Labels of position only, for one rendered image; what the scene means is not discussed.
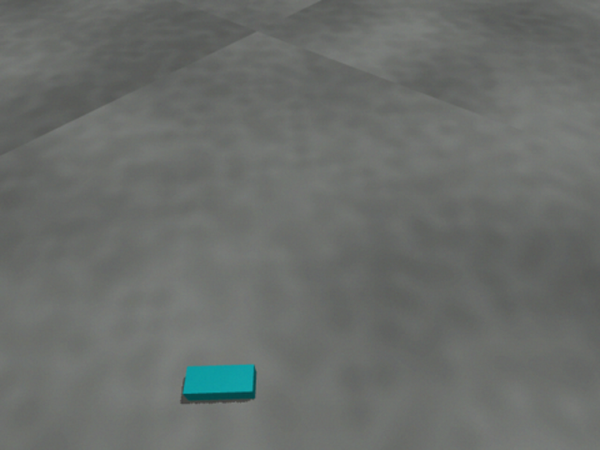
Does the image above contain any carton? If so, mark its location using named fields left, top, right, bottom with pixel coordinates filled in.
left=183, top=365, right=256, bottom=400

